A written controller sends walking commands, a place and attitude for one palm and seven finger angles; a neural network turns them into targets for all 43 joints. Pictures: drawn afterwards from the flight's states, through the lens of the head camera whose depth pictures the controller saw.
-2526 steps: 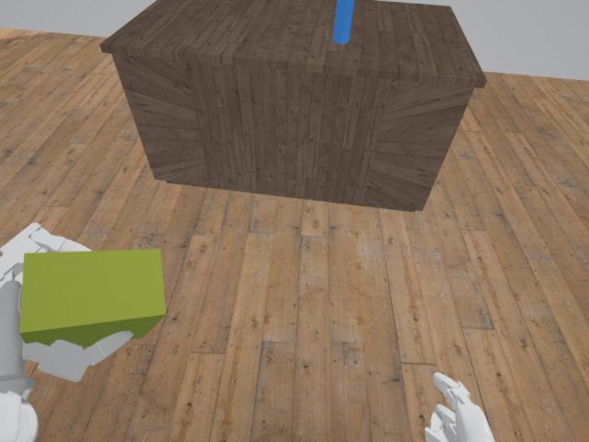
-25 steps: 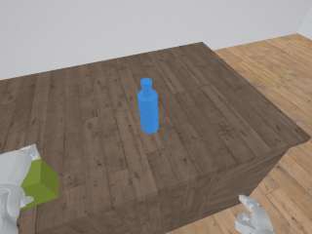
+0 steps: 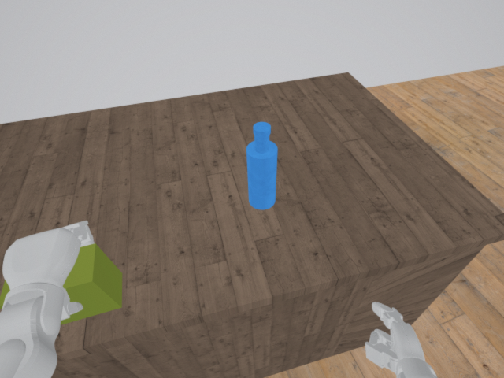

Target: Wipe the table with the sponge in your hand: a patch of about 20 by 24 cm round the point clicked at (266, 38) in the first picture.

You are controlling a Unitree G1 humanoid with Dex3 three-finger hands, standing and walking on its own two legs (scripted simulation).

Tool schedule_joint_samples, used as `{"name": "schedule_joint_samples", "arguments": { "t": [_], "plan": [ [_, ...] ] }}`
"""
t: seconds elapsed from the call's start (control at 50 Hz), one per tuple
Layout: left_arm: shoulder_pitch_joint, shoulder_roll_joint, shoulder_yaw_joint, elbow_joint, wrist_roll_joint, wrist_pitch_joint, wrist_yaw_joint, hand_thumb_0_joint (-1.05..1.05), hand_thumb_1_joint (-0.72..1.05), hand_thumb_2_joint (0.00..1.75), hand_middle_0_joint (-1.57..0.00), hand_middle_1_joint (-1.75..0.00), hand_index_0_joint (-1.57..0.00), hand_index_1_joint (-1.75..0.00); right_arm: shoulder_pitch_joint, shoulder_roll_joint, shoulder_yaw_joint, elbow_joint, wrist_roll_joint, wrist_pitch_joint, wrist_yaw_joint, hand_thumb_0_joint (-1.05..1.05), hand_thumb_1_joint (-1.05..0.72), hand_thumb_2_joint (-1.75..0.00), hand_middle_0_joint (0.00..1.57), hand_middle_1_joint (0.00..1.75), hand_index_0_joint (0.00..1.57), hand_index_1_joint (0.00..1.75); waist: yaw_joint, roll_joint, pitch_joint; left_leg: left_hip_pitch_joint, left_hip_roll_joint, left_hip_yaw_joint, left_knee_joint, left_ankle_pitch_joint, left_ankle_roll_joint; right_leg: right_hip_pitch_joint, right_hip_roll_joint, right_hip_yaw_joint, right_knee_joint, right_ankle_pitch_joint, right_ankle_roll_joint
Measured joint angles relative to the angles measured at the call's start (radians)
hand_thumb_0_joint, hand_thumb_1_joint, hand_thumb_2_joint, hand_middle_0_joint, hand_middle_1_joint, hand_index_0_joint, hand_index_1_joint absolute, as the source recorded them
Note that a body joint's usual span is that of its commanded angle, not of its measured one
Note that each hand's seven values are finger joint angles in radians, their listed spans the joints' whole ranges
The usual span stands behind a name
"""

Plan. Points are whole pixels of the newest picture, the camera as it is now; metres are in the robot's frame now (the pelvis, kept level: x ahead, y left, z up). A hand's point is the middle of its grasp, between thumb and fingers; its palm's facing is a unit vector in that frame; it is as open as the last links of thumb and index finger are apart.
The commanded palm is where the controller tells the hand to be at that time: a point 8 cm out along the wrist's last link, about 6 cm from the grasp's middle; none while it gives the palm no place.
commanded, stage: lift the sponge slowly off the table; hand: left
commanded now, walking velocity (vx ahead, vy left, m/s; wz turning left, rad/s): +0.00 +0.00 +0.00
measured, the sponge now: (74, 291) +0.21 +0.34 +0.01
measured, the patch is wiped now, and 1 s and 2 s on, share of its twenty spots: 1.00 1.00 1.00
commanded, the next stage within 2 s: bring the sponge back beside the body in 1.32 s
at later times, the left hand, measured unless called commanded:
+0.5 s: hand (57, 258) +0.22 +0.33 +0.10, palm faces -0.01 -0.03 -1.00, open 10.2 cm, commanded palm +0.20 +0.33 +0.16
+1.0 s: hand (42, 241) +0.22 +0.34 +0.13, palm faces +0.01 -0.01 -1.00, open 10.2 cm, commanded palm +0.20 +0.34 +0.20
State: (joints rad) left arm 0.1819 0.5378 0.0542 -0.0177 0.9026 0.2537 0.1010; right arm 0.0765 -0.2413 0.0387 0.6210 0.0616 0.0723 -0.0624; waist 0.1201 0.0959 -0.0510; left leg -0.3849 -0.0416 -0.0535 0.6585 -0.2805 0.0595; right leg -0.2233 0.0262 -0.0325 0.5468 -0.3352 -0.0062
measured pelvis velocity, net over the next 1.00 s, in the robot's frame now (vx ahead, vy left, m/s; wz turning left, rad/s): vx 0.00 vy -0.02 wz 0.01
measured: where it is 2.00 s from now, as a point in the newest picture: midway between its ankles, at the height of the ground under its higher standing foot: outside the picture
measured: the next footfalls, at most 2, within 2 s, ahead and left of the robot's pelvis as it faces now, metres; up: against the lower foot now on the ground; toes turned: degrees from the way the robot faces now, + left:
none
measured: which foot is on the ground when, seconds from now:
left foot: down 0.00-1.00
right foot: down 0.00-1.00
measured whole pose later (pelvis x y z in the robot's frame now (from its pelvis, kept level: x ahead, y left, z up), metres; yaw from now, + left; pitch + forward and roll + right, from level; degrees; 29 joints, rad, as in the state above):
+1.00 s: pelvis +0.00 -0.02 +0.01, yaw +0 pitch -3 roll -2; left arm 0.07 0.67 0.16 -0.01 0.84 0.17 -0.08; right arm 0.07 -0.28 0.04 0.65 0.06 0.07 -0.09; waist 0.12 0.11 0.01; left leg -0.26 -0.03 -0.07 0.54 -0.22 0.04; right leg -0.09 0.04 -0.04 0.42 -0.27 -0.02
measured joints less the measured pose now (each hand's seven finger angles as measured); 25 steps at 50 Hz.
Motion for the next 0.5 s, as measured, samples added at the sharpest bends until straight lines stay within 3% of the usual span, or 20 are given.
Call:
{"name": "schedule_joint_samples", "arguments": {
  "t": [0.14,0.32,0.5],
  "plan": [
    [-0.072,0.026,-0.008,0.04,0.009,0.004,-0.039,0.0,-0.54,1.06,-0.74,-1.32,-0.74,-1.39,-0.016,0.003,0.014,0.012,-0.001,0.0,-0.007,0.01,-0.9,-0.9,0.2,0.3,0.2,0.3,-0.002,-0.008,0.019,0.031,0.004,-0.001,-0.031,0.02,-0.006,0.026,0.003,0.001,-0.024,0.018,-0.005],
    [-0.075,0.046,0.012,0.034,-0.013,0.006,-0.079,0.0,-0.54,1.06,-0.74,-1.32,-0.74,-1.39,-0.011,-0.021,0.007,0.02,0.0,0.007,-0.003,0.01,-0.9,-0.9,0.2,0.3,0.2,0.3,-0.009,0.005,0.026,0.064,0.008,0.002,-0.07,0.04,-0.012,0.055,0.006,0.006,-0.058,0.038,-0.005],
    [-0.097,0.074,0.033,0.057,-0.021,-0.033,-0.102,0.0,-0.54,1.06,-0.74,-1.32,-0.75,-1.39,0.0,-0.031,0.004,0.039,0.0,0.001,-0.018,0.01,-0.9,-0.9,0.2,0.3,0.2,0.3,-0.004,0.004,0.046,0.09,0.014,-0.01,-0.096,0.053,-0.024,0.084,0.013,-0.004,-0.085,0.05,-0.012]
  ]
}}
